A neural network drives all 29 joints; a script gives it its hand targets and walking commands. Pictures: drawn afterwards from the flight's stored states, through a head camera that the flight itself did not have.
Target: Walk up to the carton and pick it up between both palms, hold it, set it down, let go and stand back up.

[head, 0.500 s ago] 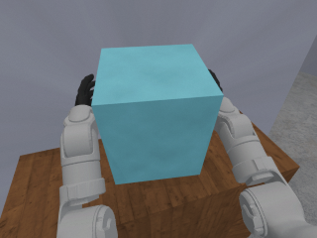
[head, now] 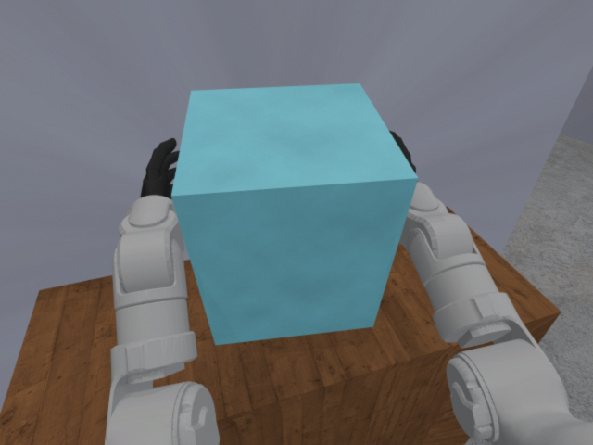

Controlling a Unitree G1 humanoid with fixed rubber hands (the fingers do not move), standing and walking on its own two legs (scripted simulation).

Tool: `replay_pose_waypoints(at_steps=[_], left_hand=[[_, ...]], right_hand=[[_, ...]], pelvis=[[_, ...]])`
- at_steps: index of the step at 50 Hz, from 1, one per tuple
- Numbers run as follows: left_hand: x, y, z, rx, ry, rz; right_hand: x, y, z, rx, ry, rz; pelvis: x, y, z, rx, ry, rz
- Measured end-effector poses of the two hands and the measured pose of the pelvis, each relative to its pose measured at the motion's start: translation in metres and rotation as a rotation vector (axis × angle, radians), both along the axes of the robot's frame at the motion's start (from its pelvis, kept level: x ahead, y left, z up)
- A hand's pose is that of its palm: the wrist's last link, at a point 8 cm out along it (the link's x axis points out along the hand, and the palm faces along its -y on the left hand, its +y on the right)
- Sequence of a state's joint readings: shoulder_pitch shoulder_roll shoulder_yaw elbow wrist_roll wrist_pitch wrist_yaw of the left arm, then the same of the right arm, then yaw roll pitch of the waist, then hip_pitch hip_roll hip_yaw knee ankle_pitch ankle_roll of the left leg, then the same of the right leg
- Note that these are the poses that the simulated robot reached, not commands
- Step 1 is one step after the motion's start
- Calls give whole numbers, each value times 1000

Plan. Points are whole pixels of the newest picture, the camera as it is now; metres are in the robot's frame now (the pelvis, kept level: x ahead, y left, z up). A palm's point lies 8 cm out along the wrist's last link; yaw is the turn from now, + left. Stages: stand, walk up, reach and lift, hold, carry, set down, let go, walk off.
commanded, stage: hold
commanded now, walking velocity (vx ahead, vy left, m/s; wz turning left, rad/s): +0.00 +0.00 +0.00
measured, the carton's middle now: (287, 215) +0.35 +0.00 +0.20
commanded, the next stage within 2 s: none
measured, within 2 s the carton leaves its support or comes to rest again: neither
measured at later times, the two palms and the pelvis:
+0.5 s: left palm (161, 203) +0.36 +0.16 +0.22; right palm (399, 187) +0.37 -0.15 +0.22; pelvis +0.00 +0.00 +0.00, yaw +0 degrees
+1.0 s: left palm (160, 203) +0.36 +0.16 +0.22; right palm (399, 188) +0.37 -0.15 +0.22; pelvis +0.00 +0.00 +0.00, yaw +0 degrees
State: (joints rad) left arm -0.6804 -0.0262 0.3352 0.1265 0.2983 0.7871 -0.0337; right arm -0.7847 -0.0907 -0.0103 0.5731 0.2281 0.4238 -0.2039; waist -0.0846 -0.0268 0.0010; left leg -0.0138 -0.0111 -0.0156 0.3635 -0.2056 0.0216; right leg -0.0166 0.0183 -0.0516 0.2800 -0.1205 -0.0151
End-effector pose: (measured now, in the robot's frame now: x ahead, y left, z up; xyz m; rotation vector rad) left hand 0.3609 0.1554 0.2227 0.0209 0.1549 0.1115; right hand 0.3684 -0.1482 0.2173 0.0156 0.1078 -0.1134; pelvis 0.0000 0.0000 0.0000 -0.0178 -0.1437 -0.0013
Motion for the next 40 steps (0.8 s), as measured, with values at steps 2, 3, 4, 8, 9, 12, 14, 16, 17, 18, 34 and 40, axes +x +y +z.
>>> replay_pose_waypoints(at_steps=[2, 3, 4, 8, 9, 12, 14, 16, 17, 18, 34, 40], left_hand=[[0, 0, 1, 4, -7, 0], [0, -1, 2, 5, -9, -1], [0, -1, 2, 4, -8, -1], [1, -2, 1, -1, 1, 0], [1, -2, 0, -1, 3, 1], [0, -2, 0, 0, 2, 3], [0, -1, 0, -1, -3, 3], [0, -1, -1, -4, -2, 2], [0, -1, -1, -6, 0, 2], [1, -1, -1, -7, 2, 2], [0, -1, -2, -1, -2, -3], [0, -1, -1, 1, -4, -4]], right_hand=[[0, 0, 1, -1, -7, 0], [0, -1, 2, 0, -9, 0], [0, -1, 2, 1, -8, -1], [1, -2, 0, -1, 2, 0], [1, -2, -1, -2, 4, 1], [1, -2, -2, -9, 2, 4], [0, -1, -1, -10, -3, 4], [1, -1, -1, -7, -1, 3], [1, -1, -1, -6, 1, 2], [1, -1, -1, -5, 3, 2], [0, -1, -2, -3, -1, -1], [-1, -1, -1, -3, -3, -2]], pelvis=[[0, 0, 0, -1, -1, 2], [0, 0, 0, -1, -2, 2], [0, 0, 0, -1, -3, 2], [1, -1, 0, 1, -7, 1], [1, -1, 0, 1, -7, 1], [1, -2, 0, 0, -6, 2], [1, -2, 0, 0, -6, 3], [1, -2, 0, 0, -6, 3], [1, -2, 0, 1, -6, 3], [1, -2, 0, 1, -5, 3], [1, -1, 0, -1, -5, 5], [1, 0, 0, 0, -6, 2]])
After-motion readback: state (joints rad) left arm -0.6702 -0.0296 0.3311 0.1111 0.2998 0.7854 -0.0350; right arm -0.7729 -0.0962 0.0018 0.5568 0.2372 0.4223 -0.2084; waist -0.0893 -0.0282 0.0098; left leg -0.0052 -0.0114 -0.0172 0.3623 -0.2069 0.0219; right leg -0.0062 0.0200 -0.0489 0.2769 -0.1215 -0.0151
